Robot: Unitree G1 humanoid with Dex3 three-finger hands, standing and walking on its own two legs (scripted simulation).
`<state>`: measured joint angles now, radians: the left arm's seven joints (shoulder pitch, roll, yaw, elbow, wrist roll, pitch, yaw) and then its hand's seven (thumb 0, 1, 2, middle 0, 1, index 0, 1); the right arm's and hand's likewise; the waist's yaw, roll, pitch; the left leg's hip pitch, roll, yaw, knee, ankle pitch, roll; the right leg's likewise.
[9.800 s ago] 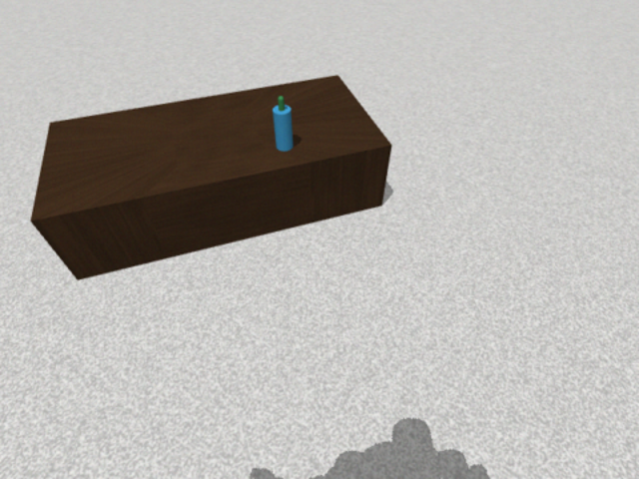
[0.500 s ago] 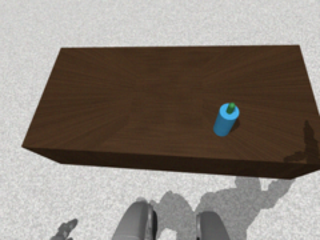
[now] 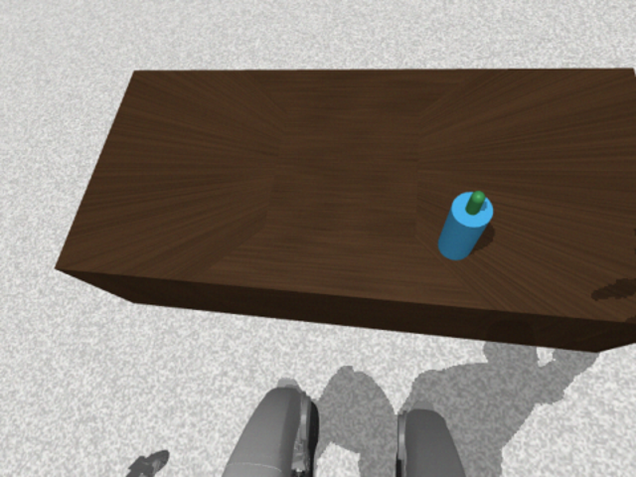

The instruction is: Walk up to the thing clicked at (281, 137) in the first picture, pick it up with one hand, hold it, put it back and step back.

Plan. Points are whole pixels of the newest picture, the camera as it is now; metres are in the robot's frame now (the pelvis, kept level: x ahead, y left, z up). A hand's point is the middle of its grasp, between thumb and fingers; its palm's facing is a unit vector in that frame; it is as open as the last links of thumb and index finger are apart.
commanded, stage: go down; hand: right
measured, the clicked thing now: (465, 223) +0.52 -0.18 -0.24
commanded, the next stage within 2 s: approach in 0.34 s
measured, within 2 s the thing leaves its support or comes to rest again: neither
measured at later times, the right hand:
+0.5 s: hand out of the picture +0.44 -0.38 +0.03, palm faces +0.16 +0.99 -0.07, open 17.4 cm
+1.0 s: hand (560, 233) +0.48 -0.31 -0.18, palm faces +0.06 +1.00 +0.00, open 17.5 cm
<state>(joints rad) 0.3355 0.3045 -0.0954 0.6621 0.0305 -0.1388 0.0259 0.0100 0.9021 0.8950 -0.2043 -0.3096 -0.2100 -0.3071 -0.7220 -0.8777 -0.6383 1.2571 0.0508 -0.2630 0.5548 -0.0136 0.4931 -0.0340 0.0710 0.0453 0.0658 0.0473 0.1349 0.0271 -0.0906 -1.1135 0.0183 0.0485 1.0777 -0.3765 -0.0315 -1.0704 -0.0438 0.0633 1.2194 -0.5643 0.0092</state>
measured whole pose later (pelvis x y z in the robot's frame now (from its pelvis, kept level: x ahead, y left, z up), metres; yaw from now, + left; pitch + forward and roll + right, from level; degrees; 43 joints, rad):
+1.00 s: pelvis -0.04 +0.00 -0.19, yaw +2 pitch +36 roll +7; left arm 0.18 0.32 -0.15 0.61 0.09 -0.13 -0.02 0.01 0.90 0.90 -0.19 -0.30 -0.19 -0.30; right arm -0.99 -0.90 -0.72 1.28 0.09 -0.51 0.61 -0.02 0.54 -0.02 0.07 0.04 0.06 0.04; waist 0.23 0.01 -0.08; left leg -1.90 0.04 0.06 1.80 -0.54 -0.04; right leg -1.85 -0.01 0.13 1.98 -0.76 0.02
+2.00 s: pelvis -0.07 +0.00 -0.28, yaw -1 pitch +36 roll +5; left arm 0.22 0.32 -0.07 0.61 0.09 0.00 -0.06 0.01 0.87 0.93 -0.21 -0.31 -0.19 -0.33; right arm -1.05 -0.54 -0.42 1.07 -0.02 -0.43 0.17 -0.02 0.52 -0.05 0.04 0.04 0.04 0.04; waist 0.23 -0.01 -0.10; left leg -2.16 0.09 0.00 2.06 -0.53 -0.05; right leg -2.10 0.06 0.09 2.21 -0.74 0.02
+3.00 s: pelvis -0.07 +0.00 -0.28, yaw -1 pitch +36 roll +6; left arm 0.26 0.32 -0.11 0.60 0.09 0.05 -0.07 0.01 0.90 0.90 -0.20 -0.31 -0.20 -0.31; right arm -1.16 -0.59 -0.40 1.16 -0.04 -0.41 0.12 0.00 0.25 -0.81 0.80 0.85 0.83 0.88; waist 0.27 -0.02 -0.08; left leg -2.16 0.08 0.00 2.05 -0.51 -0.05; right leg -2.11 0.06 0.09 2.21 -0.72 0.01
